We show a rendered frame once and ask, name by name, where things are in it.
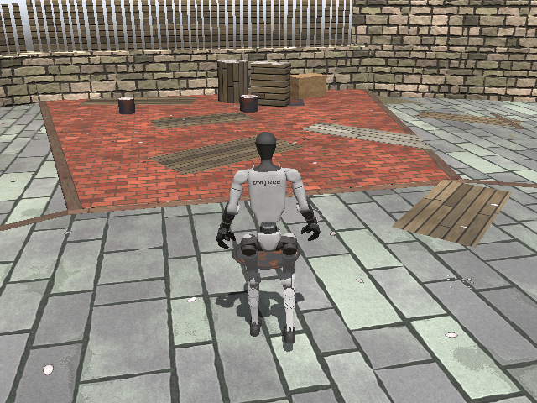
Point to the left robot thigh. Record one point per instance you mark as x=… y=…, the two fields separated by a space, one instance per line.
x=249 y=247

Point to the robot right upper arm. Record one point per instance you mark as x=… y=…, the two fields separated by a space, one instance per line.
x=292 y=175

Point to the robot left upper arm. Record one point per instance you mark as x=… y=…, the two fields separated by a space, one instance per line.
x=236 y=191

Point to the left robot foot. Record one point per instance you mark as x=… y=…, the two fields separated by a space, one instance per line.
x=255 y=329

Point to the robot right hand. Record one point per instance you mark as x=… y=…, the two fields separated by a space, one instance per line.
x=309 y=229

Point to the left robot forearm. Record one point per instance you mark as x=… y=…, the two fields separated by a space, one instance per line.
x=226 y=221

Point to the right robot forearm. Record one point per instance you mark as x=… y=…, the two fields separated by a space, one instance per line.
x=310 y=217

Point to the robot left hand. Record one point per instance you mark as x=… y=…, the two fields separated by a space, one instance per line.
x=226 y=236

